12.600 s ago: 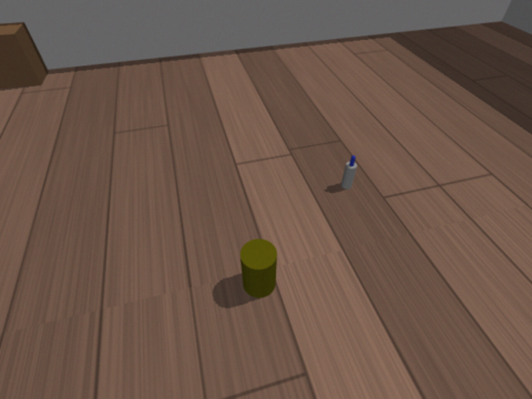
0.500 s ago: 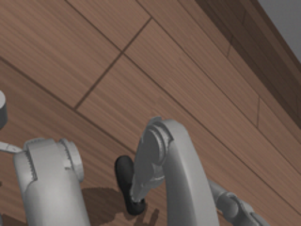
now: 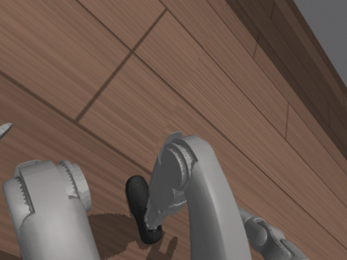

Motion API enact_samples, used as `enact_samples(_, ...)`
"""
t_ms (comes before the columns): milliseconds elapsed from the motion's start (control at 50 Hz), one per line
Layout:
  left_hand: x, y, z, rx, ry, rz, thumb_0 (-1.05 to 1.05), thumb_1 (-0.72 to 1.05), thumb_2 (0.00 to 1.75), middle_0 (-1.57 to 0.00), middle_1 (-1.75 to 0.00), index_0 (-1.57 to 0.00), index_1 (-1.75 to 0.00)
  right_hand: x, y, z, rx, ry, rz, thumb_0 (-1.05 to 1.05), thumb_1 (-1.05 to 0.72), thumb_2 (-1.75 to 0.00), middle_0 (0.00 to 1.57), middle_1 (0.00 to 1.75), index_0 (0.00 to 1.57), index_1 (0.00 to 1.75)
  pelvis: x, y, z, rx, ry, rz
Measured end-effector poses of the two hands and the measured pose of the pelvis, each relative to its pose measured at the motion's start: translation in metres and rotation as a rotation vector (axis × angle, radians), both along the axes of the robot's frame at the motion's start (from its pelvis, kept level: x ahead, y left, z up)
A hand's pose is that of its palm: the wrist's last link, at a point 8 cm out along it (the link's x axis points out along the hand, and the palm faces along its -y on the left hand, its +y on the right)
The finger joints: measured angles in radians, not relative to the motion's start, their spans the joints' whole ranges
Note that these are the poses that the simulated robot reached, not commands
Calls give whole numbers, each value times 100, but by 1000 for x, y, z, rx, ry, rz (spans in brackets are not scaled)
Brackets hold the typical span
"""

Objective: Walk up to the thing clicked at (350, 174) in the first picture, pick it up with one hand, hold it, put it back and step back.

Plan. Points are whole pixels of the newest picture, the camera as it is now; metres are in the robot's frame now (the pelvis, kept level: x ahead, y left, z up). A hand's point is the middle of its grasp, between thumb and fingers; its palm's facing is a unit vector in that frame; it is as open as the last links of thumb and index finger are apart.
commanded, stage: close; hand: left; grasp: from the side
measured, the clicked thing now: out of the picture +0.43 +0.26 -0.18
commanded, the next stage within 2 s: settle in 0.24 s
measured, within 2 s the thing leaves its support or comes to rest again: leaves its support in 0.74 s
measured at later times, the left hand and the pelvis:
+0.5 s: hand out of the picture +0.42 +0.25 -0.18, palm faces +0.27 -0.96 +0.00, open 8.0 cm; pelvis +0.00 +0.00 +0.00, yaw +0 degrees
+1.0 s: hand out of the picture +0.41 +0.28 -0.11, palm faces +0.26 -0.96 -0.03, open 8.1 cm; pelvis +0.01 +0.00 +0.02, yaw +2 degrees
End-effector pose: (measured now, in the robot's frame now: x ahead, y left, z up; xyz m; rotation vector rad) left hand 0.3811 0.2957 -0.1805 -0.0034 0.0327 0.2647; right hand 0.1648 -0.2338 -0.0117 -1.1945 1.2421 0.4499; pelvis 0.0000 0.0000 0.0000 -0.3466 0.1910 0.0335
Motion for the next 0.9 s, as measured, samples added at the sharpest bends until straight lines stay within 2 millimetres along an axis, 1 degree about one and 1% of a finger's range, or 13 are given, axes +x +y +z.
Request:
enact_samples(40,1,0,0,2,2,-1,0,21,53,-51,-49,-49,-49,0,0,1,-1,2,-3,0,-88,-90,21,30,20,30,0,0,1,-1,1,-1)
enact_samples(80,1,0,0,4,3,-4,0,24,58,-56,-54,-55,-54,-1,0,1,-2,4,-6,0,-88,-90,21,30,20,30,0,0,1,-1,4,-2)
enact_samples(140,2,1,0,2,4,4,0,21,61,-58,-62,-62,-62,-2,0,2,-5,10,-8,0,-88,-90,21,30,20,30,0,1,2,-2,7,-3)
enact_samples(320,6,4,0,4,4,15,-1,7,73,-75,-88,-79,-88,-5,-2,3,-19,23,-14,0,-88,-90,21,30,20,30,0,1,3,-5,10,-4)
enact_samples(460,9,4,0,5,4,8,-1,-2,90,-76,-100,-79,-100,-6,-2,4,-23,31,-16,0,-89,-90,21,30,20,30,1,1,4,-9,12,-5)
enact_samples(540,9,3,0,0,3,12,-1,-4,95,-75,-104,-78,-104,-6,-2,5,-22,32,-20,0,-90,-91,21,30,20,30,1,2,4,-10,14,-5)
enact_samples(700,8,4,1,-6,-1,9,-1,-9,101,-76,-106,-79,-107,-4,-2,3,-14,39,-42,0,-91,-91,21,30,20,30,3,1,6,-7,27,-1)
enact_samples(780,6,7,11,1,-23,5,-1,-10,102,-77,-107,-80,-107,-2,-3,2,-3,35,-64,0,-91,-91,21,30,20,30,4,0,8,1,43,4)
enact_samples(900,2,20,41,27,-41,3,-1,-10,103,-77,-106,-80,-106,8,-1,3,42,-11,-106,0,-91,-91,21,30,20,30,6,-2,15,14,82,18)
